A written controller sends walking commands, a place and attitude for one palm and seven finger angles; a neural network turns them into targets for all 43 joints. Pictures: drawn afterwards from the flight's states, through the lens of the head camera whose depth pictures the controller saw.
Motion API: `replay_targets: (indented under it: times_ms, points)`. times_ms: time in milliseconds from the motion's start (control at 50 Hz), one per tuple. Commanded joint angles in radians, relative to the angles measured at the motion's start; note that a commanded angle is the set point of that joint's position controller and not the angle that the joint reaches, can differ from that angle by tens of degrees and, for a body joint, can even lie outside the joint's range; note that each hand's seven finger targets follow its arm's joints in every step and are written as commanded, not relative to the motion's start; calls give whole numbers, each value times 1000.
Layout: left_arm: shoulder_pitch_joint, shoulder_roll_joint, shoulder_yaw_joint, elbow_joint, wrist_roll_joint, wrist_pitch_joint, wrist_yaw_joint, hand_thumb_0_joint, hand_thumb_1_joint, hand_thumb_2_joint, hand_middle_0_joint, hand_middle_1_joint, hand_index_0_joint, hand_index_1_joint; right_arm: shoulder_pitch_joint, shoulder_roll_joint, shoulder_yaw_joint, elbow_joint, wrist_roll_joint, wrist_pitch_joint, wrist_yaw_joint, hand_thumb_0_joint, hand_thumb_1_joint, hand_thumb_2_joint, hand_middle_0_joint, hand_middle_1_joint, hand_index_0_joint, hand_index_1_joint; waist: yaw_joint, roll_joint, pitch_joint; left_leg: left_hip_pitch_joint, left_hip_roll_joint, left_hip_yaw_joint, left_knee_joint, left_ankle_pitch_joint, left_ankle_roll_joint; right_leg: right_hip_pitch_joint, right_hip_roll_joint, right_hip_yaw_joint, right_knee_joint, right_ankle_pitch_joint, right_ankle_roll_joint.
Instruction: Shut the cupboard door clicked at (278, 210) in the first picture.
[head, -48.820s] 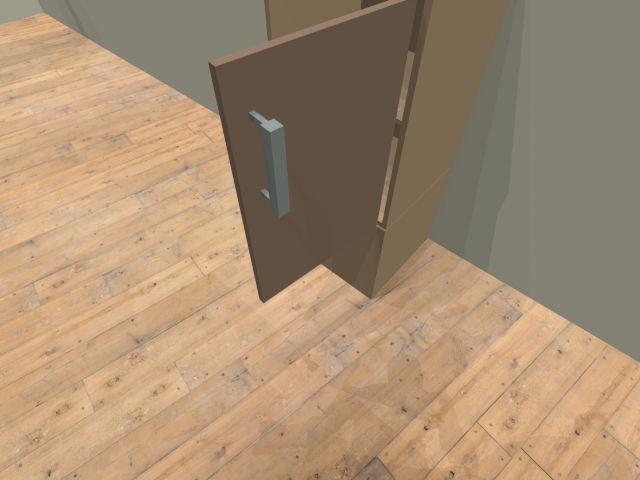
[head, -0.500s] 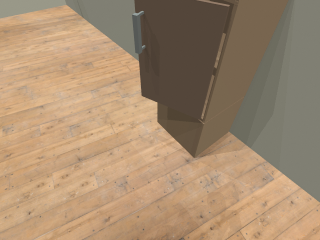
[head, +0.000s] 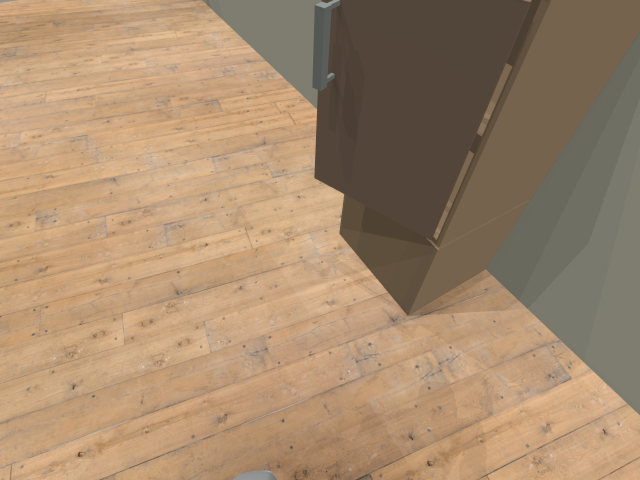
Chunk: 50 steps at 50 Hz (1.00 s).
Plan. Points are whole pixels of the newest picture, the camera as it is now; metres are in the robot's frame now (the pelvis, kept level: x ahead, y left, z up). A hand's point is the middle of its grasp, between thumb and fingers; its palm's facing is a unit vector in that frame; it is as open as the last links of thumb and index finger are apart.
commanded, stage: walk to a spot facing it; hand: left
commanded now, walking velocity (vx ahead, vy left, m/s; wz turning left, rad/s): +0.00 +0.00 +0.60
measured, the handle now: (327, 46) +0.94 +0.03 +0.09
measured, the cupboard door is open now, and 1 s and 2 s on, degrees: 22 22 22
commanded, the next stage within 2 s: turn to face it in 1.98 s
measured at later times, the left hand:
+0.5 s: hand out of the picture +0.07 +0.24 -0.14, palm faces +0.27 -0.92 -0.28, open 7.4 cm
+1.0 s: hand out of the picture -0.12 +0.17 -0.19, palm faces +0.63 -0.74 -0.25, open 7.4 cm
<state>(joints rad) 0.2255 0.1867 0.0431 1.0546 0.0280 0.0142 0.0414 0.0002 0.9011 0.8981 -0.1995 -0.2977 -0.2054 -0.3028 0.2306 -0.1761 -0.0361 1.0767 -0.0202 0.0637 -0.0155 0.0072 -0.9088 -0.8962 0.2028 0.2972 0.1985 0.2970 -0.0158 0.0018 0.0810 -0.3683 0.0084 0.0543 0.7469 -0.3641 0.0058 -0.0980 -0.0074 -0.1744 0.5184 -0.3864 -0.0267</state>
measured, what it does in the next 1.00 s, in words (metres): steps on the spot, turning left: right foot, then left foot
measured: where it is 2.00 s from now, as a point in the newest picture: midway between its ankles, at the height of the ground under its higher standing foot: outside the picture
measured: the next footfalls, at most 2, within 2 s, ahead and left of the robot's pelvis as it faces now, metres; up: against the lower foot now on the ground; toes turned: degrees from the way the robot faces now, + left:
right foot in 0.58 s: +0.07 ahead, -0.13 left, +0.00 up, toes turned +22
left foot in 0.96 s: -0.04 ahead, +0.10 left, +0.00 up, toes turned +41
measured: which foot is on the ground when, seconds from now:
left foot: down 0.00-0.58, up 0.60-0.94, down 0.96-1.00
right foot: down 0.00-0.10, up 0.12-0.56, down 0.58-0.96, up 0.98-1.00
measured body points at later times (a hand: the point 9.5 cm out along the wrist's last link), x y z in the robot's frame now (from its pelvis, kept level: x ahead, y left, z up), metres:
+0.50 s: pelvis +0.00 +0.00 +0.01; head +0.05 +0.02 +0.46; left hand +0.06 +0.29 -0.12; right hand +0.11 -0.24 -0.13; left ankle +0.04 +0.11 -0.73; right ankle +0.02 -0.16 -0.69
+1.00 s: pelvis -0.01 -0.01 -0.01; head +0.03 +0.05 +0.43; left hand -0.15 +0.21 -0.17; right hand +0.24 -0.14 -0.14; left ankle -0.07 +0.07 -0.73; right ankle +0.03 -0.15 -0.72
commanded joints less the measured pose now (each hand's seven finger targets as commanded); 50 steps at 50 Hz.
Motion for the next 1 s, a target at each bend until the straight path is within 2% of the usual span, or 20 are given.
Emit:
replay_targets:
  times_ms: [0,40,60,80,100,140,220,420,500,520,560,600,640,700,760,860,920,940,960,980]
  points:
    - [6,203,56,-83,9,-7,11,0,900,900,-200,-300,-200,-300,-24,-92,-29,-123,8,-15,9,0,-900,-900,200,300,200,300,3,-120,36,-97,73,-33,88,-140,-23,-10,-386,141,-74,708,-164]
    - [-1,208,60,-101,-2,-6,6,0,900,900,-200,-300,-200,-300,62,-96,-29,-111,0,-22,14,0,-900,-900,200,300,200,300,-36,-58,-22,58,39,14,-136,108,-16,-39,-313,43,111,684,-76]
    - [16,178,59,-114,-10,-1,1,0,900,900,-200,-300,-200,-300,134,-146,-39,-105,-7,-33,15,0,-900,-900,200,300,200,300,-57,138,-64,187,109,-139,-279,462,32,-165,-218,-7,316,459,4]
    - [35,116,45,-146,-23,7,-4,0,900,900,-200,-300,-200,-300,178,-238,-57,-100,-12,-39,4,0,-900,-900,200,300,200,300,-54,419,-88,266,335,-500,-373,859,163,-374,-58,8,549,-225,79]
    - [-8,136,42,-168,-13,20,1,0,900,900,-200,-300,-200,-300,199,-259,-60,-88,-8,-31,-4,0,-900,-900,200,300,200,300,-70,301,-137,242,373,-527,-412,702,205,-360,-51,151,639,-290,52]
    - [-55,131,55,-175,-5,27,-6,0,900,900,-200,-300,-200,-300,111,-241,-61,-134,-13,-35,-10,0,-900,-900,200,300,200,300,-43,191,-95,136,304,-512,-482,185,151,-416,-78,195,670,-141,49]
    - [-56,115,53,-180,-2,14,-20,0,900,900,-200,-300,-200,-300,59,-219,-54,-158,-14,-51,-19,0,-900,-900,200,300,200,300,-13,37,-119,175,235,-429,-455,272,147,-443,-66,212,599,0,75]
    - [-93,124,45,-241,-5,19,-17,0,900,900,-200,-300,-200,-300,50,-243,-81,-180,-15,-29,-4,0,-900,-900,200,300,200,300,-25,161,-150,184,164,-483,-439,272,147,-346,5,193,314,-34,87]
    - [26,150,52,-221,-13,15,-11,0,900,900,-200,-300,-200,-300,-26,-235,-91,-216,-8,-17,2,0,-900,-900,200,300,200,300,31,181,-170,31,92,-471,-395,199,97,-81,40,171,13,59,67]
    - [64,179,61,-213,-11,12,-8,0,900,900,-200,-300,-200,-300,-46,-213,-89,-226,0,-13,6,0,-900,-900,200,300,200,300,53,118,-149,-95,44,-438,-362,80,55,42,4,191,-118,102,52]
    - [18,317,79,-248,14,3,3,0,900,900,-200,-300,-200,-300,-29,-144,-88,-249,5,-15,14,0,-900,-900,200,300,200,300,55,-263,-99,-296,-147,-150,198,-187,-64,-24,-463,664,-366,-93,-136]
    - [-153,241,49,-291,3,5,3,0,900,900,-200,-300,-200,-300,32,-153,-89,-231,-15,0,33,0,-900,-900,200,300,200,300,-48,-102,-33,-215,-64,-149,463,-109,-42,-238,-381,439,-302,-16,-133]
    - [-133,172,37,-279,-6,-13,1,0,900,900,-200,-300,-200,-300,16,-156,-82,-208,-10,2,36,0,-900,-900,200,300,200,300,-47,-175,-14,-249,-17,-115,512,-23,-65,-155,-280,303,-218,304,-101]
    - [-36,185,44,-255,-4,-24,5,0,900,900,-200,-300,-200,-300,-29,-137,-65,-236,1,-3,40,0,-900,-900,200,300,200,300,-10,-172,-76,-245,-4,-64,384,-40,-80,22,-288,204,-121,652,-107]
    - [75,209,57,-220,0,-21,5,0,900,900,-200,-300,-200,-300,-118,-121,-51,-263,3,-6,41,0,-900,-900,200,300,200,300,48,-177,-87,-226,0,-16,227,-85,-77,127,-312,180,-73,799,-104]
    - [95,241,71,-214,8,-15,-2,0,900,900,-200,-300,-200,-300,-132,-111,-41,-272,10,-14,43,0,-900,-900,200,300,200,300,55,-239,-102,-81,-5,37,-14,-86,-47,101,-338,138,-12,816,-91]
    - [72,229,72,-223,-9,-13,-11,0,900,900,-200,-300,-200,-300,18,-172,-52,-234,1,-36,41,0,-900,-900,200,300,200,300,-34,-95,-188,267,6,7,-322,202,-15,-71,-298,33,210,589,3]
    - [81,162,62,-252,-16,-8,-22,0,900,900,-200,-300,-200,-300,89,-295,-80,-219,-12,-46,34,0,-900,-900,200,300,200,300,-69,227,-243,472,260,-332,-358,388,93,-365,-154,-24,439,22,78]
    - [-16,138,35,-303,-6,-5,-25,0,900,900,-200,-300,-200,-300,175,-353,-92,-196,-6,-42,26,0,-900,-900,200,300,200,300,-113,301,-236,528,389,-515,-382,497,203,-554,-91,57,598,-298,89]
    - [-70,159,41,-321,-1,-2,-28,0,900,900,-200,-300,-200,-300,181,-342,-86,-187,-9,-38,19,0,-900,-900,200,300,200,300,-116,197,-191,458,411,-487,-412,271,240,-583,-126,131,627,-270,75]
